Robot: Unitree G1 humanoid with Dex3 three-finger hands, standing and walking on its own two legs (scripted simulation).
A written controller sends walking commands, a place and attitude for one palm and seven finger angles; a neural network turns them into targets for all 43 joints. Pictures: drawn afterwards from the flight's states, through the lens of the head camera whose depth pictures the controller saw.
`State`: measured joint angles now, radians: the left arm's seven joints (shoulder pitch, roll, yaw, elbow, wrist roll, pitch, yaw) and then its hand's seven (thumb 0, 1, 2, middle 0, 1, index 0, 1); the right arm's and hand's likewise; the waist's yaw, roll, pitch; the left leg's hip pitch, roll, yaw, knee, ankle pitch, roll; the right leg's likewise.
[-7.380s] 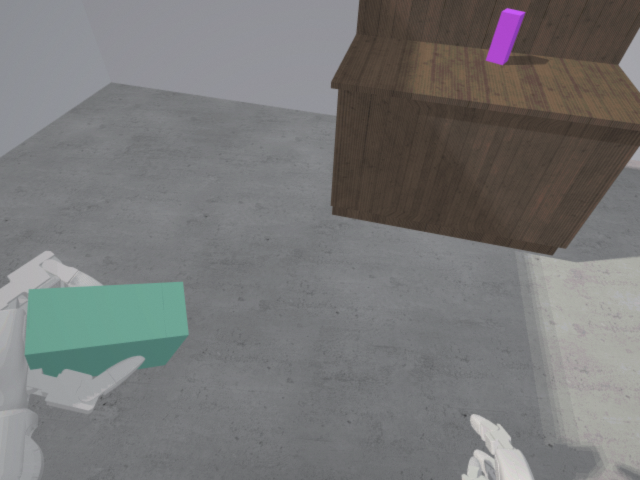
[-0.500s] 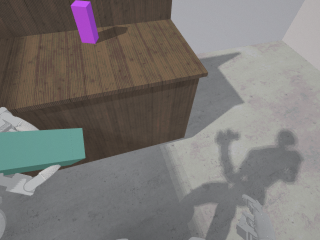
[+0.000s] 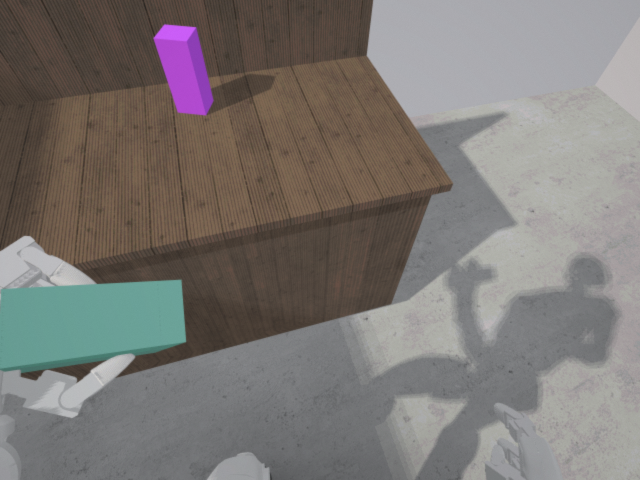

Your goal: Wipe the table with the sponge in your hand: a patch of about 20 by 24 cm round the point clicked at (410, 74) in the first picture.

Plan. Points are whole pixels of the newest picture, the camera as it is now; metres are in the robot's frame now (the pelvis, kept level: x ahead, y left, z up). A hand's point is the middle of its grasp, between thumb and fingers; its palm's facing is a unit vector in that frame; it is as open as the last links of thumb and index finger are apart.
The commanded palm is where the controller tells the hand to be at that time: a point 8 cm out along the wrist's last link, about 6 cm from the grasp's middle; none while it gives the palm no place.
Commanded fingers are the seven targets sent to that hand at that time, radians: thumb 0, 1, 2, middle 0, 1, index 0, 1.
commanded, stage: take the last steps up to it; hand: left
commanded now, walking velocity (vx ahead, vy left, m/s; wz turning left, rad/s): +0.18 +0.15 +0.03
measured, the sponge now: (120, 325) +0.23 +0.20 +0.15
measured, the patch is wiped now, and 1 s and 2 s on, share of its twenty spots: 0.00 0.00 0.00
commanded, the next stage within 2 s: come to a stop and stand still in 0.18 s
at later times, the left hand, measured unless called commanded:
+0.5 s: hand (41, 252) +0.28 +0.28 +0.16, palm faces +0.41 -0.80 -0.43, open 9.4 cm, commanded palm +0.23 +0.32 +0.18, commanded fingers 0.00 0.10 1.30 -1.20 -1.60 -1.20 -1.60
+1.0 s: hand (35, 299) +0.24 +0.27 +0.16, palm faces +0.37 -0.84 -0.40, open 9.4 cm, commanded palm +0.20 +0.31 +0.18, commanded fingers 0.00 0.10 1.30 -1.20 -1.60 -1.20 -1.60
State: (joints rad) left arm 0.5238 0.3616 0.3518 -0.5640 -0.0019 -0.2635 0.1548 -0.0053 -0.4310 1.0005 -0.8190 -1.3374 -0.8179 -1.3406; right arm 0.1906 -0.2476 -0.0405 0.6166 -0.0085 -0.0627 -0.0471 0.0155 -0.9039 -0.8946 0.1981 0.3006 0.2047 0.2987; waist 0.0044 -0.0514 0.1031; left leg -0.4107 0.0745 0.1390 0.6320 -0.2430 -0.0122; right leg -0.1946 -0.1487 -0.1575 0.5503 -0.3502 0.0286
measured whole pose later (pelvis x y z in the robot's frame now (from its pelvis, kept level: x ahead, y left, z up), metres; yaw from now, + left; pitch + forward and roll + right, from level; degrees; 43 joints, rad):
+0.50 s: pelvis +0.07 +0.04 +0.00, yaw +0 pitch -1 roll +2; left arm 0.46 0.34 0.35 -0.46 -0.02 -0.20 0.16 -0.01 -0.43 1.00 -0.82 -1.34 -0.82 -1.34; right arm 0.20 -0.20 0.04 0.65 0.00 -0.05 -0.06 0.02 -0.90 -0.89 0.20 0.30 0.21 0.30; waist 0.00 -0.01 0.07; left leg -0.35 0.02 0.09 0.77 -0.40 -0.03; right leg -0.24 -0.08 -0.15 0.57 -0.31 -0.03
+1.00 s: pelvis +0.03 +0.04 +0.00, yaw -1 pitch -1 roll +0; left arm 0.50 0.34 0.31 -0.47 -0.05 -0.15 0.14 -0.01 -0.43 1.00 -0.82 -1.34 -0.82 -1.34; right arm 0.22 -0.20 0.03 0.63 0.00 -0.05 -0.05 0.01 -0.90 -0.89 0.20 0.30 0.21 0.30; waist 0.01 0.03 0.01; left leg -0.34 0.04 0.03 0.71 -0.37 -0.02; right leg -0.23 0.03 -0.10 0.48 -0.24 -0.07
